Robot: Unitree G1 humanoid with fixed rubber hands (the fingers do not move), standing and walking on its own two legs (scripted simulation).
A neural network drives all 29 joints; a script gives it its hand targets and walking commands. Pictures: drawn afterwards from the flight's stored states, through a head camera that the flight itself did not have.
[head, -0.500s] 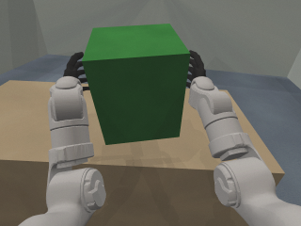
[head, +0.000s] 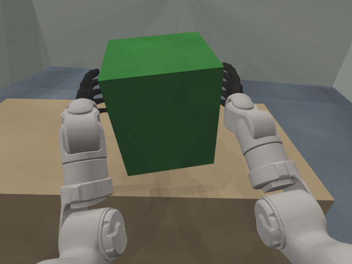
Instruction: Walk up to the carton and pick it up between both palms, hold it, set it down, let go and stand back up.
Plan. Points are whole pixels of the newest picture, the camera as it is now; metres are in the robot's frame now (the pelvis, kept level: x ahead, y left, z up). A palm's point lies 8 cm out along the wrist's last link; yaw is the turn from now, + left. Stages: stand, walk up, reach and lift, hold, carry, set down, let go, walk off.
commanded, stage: hold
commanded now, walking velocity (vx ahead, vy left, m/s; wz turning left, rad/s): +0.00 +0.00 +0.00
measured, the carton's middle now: (162, 103) +0.41 +0.00 +0.24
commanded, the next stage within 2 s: none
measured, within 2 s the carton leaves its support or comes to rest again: neither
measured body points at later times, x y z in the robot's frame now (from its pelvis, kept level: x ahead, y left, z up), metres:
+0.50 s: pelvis -0.01 +0.00 +0.00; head -0.10 +0.02 +0.44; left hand +0.36 +0.16 +0.29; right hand +0.37 -0.14 +0.29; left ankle +0.03 +0.10 -0.75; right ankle +0.02 -0.07 -0.75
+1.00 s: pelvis -0.01 -0.01 +0.00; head -0.10 +0.02 +0.44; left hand +0.36 +0.17 +0.30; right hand +0.37 -0.13 +0.30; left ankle +0.03 +0.10 -0.75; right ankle +0.02 -0.07 -0.75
